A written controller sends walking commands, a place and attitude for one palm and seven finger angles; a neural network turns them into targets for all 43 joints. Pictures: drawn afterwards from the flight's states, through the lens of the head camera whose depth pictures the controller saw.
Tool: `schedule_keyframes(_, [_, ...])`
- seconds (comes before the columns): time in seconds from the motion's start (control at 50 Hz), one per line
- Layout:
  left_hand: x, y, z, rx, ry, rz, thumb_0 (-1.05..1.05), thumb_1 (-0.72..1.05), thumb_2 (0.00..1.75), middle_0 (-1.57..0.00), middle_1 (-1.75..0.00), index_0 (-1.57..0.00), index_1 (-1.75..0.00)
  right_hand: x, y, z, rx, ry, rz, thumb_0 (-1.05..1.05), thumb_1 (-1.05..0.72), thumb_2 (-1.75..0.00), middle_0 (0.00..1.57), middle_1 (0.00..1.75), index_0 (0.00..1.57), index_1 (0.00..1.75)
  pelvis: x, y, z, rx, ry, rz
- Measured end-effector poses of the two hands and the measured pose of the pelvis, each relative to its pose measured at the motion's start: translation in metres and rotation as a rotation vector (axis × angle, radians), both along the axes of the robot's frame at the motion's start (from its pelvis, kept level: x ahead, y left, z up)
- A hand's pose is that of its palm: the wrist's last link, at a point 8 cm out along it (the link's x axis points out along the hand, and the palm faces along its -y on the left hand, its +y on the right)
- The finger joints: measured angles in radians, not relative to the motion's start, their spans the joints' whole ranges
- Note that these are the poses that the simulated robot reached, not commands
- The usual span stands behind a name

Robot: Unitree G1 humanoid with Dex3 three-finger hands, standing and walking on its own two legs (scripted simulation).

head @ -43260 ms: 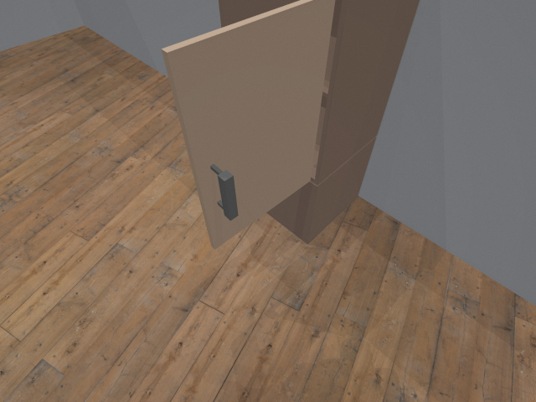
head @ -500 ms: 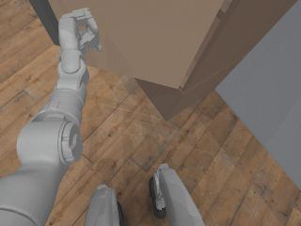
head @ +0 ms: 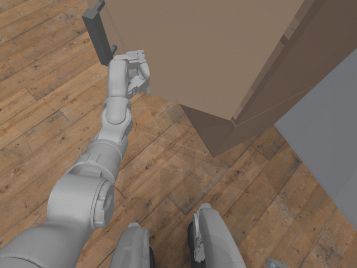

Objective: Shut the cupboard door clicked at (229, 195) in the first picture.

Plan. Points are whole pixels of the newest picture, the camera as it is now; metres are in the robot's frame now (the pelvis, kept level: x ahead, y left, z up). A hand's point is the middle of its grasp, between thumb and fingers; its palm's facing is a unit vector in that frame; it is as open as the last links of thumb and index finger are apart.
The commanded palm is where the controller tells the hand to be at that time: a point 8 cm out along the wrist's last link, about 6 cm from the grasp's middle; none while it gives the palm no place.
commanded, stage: draw the hand back to the body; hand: left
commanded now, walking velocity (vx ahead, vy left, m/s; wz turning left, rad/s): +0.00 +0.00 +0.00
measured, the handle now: (104, 34) +0.65 +0.11 +0.03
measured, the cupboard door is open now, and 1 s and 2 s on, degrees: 42 42 42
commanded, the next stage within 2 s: step back with the hand held close in 1.60 s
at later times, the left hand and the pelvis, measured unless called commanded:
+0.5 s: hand (84, 103) +0.39 +0.11 +0.15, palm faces -0.08 -1.00 -0.06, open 3.1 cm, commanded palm +0.35 +0.16 +0.15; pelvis +0.02 -0.01 +0.08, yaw +0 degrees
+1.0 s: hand out of the picture +0.29 +0.23 +0.24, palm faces +0.29 -0.91 -0.31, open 4.4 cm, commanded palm +0.24 +0.27 +0.26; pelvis +0.05 +0.01 +0.13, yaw +0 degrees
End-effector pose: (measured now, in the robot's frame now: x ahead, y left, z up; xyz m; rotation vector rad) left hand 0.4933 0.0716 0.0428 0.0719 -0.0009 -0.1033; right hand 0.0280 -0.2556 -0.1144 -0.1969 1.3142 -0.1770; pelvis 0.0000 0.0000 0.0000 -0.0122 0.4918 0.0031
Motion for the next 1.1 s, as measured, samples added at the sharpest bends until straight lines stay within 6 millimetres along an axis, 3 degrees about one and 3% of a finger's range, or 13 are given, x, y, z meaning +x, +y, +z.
schedule_keyframes(0.08, [0.002, -0.002, 0.002, -0.039, 0.016, 0.017, 0.02, 0.9, 0.9, -1.3, -1.5, -1.31, -1.49, 0.005, 0.002, 0.001, 0.001, -0.014, -0.001, 0.01, -0.9, -0.89, 0.2, 0.3, 0.2, 0.3, 0.0, -0.001, 0.001, 0.003, 0.001, -0.003])
schedule_keyframes(0.14, [-0.006, 0.008, 0.01, -0.053, -0.021, 0.035, 0.02, 0.9, 0.9, -1.3, -1.5, -1.3, -1.49, 0.007, 0.003, 0.005, 0.015, -0.029, -0.021, 0.01, -0.9, -0.89, 0.2, 0.3, 0.2, 0.3, 0.003, -0.001, 0.006, 0.009, -0.008, -0.019])
schedule_keyframes(0.3, [-0.067, 0.06, 0.047, 0.023, 0.015, 0.077, 0.02, 0.9, 0.9, -1.3, -1.5, -1.3, -1.49, 0.028, 0.01, 0.036, 0.07, -0.097, -0.042, 0.01, -0.9, -0.89, 0.2, 0.3, 0.2, 0.3, 0.014, -0.003, 0.046, 0.019, -0.123, -0.039])
schedule_keyframes(0.46, [-0.11, 0.087, 0.103, -0.028, -0.075, 0.047, 0.02, 0.9, 0.9, -1.3, -1.5, -1.3, -1.49, 0.087, -0.003, 0.089, -0.014, -0.287, 0.042, 0.01, -0.9, -0.89, 0.21, 0.3, 0.2, 0.3, 0.021, -0.008, 0.076, 0.006, -0.244, -0.002])
schedule_keyframes(0.56, [-0.135, 0.095, 0.111, 0.004, -0.026, -0.001, 0.02, 0.9, 0.9, -1.27, -1.46, -1.27, -1.45, 0.127, -0.007, 0.117, -0.04, -0.429, 0.055, 0.01, -0.9, -0.89, 0.2, 0.3, 0.2, 0.3, 0.026, -0.005, 0.087, 0.005, -0.305, -0.007])
schedule_keyframes(0.66, [-0.168, 0.118, 0.123, 0.115, 0.058, 0.095, 0.02, 0.9, 0.9, -1.18, -1.36, -1.18, -1.36, 0.16, 0.005, 0.143, -0.045, -0.525, 0.026, 0.01, -0.9, -0.89, 0.2, 0.3, 0.2, 0.3, 0.034, -0.002, 0.103, 0.01, -0.378, -0.018])
schedule_keyframes(0.78, [-0.195, 0.158, 0.163, 0.185, 0.028, 0.257, 0.02, 0.9, 0.9, -1.04, -1.2, -1.04, -1.2, 0.19, 0.032, 0.16, -0.016, -0.591, 0.084, 0.01, -0.9, -0.89, 0.2, 0.3, 0.2, 0.3, 0.043, 0.002, 0.117, 0.003, -0.454, -0.003])
schedule_keyframes(0.86, [-0.21, 0.175, 0.19, 0.206, -0.019, 0.325, 0.02, 0.9, 0.9, -0.93, -1.09, -0.93, -1.09, 0.201, 0.051, 0.165, 0.021, -0.617, 0.128, 0.01, -0.9, -0.89, 0.2, 0.3, 0.2, 0.3, 0.048, 0.007, 0.124, 0.001, -0.492, 0.003])
schedule_keyframes(0.94, [-0.227, 0.186, 0.204, 0.224, -0.036, 0.363, 0.02, 0.9, 0.9, -0.82, -0.97, -0.82, -0.97, 0.206, 0.063, 0.167, 0.051, -0.627, 0.156, 0.01, -0.9, -0.89, 0.21, 0.3, 0.2, 0.3, 0.052, 0.01, 0.129, 0.0, -0.518, 0.003])
schedule_keyframes(1.1, [-0.265, 0.223, 0.233, 0.317, -0.075, 0.483, 0.02, 0.89, 0.9, -0.61, -0.73, -0.61, -0.73, 0.201, 0.066, 0.167, 0.054, -0.615, 0.177, 0.02, -0.9, -0.89, 0.21, 0.3, 0.21, 0.3, 0.055, 0.013, 0.133, -0.006, -0.548, 0.003])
